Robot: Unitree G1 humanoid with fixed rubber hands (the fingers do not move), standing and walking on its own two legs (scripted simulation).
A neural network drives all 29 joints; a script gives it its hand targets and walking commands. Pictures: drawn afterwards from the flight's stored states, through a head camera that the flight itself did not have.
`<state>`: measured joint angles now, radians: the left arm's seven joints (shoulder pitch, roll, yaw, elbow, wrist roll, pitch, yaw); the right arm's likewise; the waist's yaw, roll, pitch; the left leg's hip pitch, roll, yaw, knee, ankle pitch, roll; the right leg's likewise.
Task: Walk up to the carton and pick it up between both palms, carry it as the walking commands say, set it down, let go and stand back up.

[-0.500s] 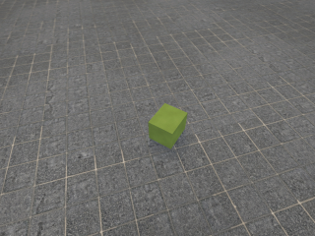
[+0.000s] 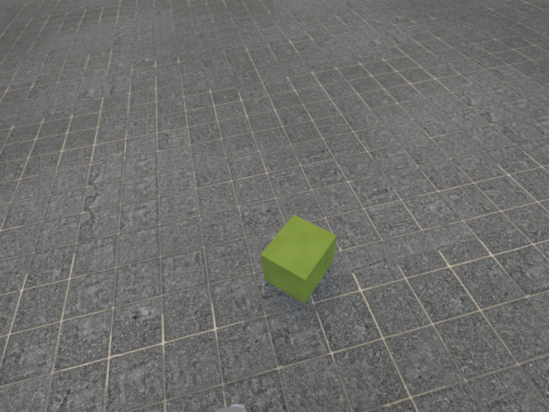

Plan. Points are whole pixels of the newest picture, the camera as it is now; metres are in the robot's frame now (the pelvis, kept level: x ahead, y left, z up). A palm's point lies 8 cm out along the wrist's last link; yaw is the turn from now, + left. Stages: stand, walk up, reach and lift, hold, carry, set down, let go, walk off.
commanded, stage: walk up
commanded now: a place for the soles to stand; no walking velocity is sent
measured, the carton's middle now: (299, 258) +0.80 -0.02 -0.67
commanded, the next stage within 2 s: none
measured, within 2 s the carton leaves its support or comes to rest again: neither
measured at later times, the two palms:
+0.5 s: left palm (117, 368) +0.23 +0.30 -0.11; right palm (494, 383) +0.22 -0.32 -0.12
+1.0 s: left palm (128, 299) +0.36 +0.33 -0.12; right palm (451, 296) +0.36 -0.29 -0.11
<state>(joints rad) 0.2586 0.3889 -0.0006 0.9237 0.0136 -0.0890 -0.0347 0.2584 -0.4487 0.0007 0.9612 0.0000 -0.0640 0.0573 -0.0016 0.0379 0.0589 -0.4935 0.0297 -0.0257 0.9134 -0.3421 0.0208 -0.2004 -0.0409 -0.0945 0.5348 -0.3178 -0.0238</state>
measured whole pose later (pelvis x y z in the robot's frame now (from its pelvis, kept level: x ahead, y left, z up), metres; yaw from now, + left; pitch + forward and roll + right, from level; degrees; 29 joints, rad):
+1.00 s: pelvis +0.30 +0.02 -0.01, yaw +1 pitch -2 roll -1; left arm 0.27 0.39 0.00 0.89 0.01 -0.08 -0.03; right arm 0.25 -0.42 0.00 0.94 0.00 -0.06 0.05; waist -0.01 -0.01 0.06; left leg -0.31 0.01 0.03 0.60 -0.25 0.03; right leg -0.38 -0.04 0.00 0.94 -0.43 -0.01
